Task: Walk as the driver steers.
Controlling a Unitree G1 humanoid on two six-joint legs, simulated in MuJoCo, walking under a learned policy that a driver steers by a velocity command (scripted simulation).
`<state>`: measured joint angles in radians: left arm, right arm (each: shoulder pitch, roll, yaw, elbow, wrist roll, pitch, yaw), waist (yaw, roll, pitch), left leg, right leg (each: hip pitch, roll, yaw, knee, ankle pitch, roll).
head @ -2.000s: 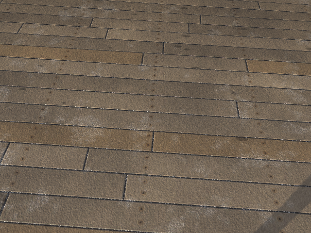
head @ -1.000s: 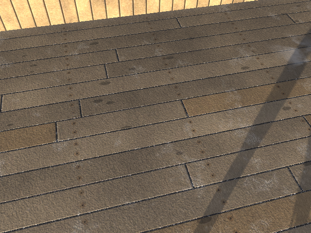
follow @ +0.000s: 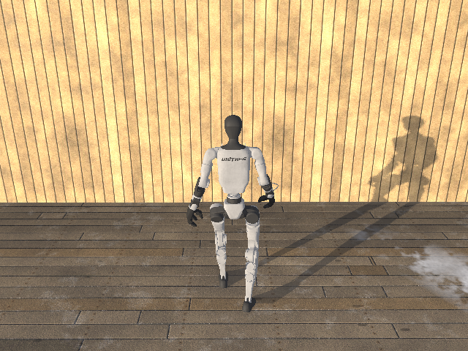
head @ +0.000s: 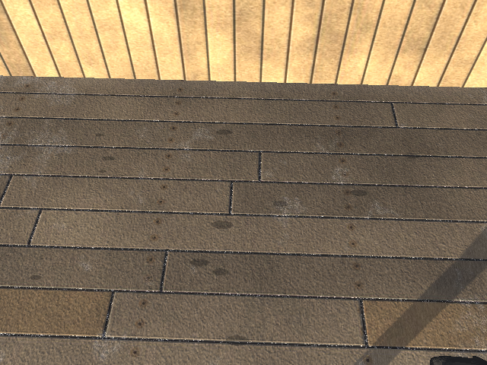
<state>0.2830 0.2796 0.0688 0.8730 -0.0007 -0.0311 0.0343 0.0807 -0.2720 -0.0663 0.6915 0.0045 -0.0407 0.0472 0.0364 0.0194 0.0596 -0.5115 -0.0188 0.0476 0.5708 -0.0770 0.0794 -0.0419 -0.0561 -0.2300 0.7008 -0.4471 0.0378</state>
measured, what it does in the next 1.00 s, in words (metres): walks ahead, turning left: right foot, then left foot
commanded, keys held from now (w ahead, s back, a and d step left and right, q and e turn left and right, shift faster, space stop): q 0.76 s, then no key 0.24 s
